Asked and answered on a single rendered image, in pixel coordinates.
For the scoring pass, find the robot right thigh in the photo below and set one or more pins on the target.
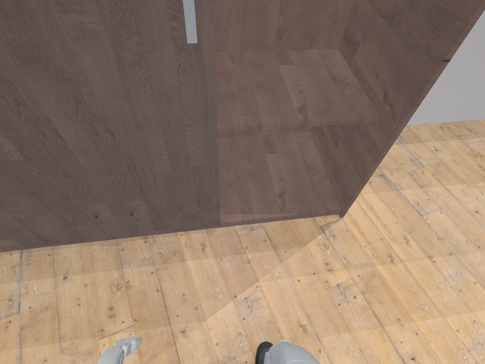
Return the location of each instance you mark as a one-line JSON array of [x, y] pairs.
[[289, 354]]

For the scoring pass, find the left robot hand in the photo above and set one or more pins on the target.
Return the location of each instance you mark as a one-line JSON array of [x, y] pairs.
[[121, 349]]

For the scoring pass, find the right robot foot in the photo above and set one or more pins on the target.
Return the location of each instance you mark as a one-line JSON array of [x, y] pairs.
[[262, 349]]

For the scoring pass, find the handle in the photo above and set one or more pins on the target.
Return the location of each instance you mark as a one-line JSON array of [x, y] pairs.
[[190, 20]]

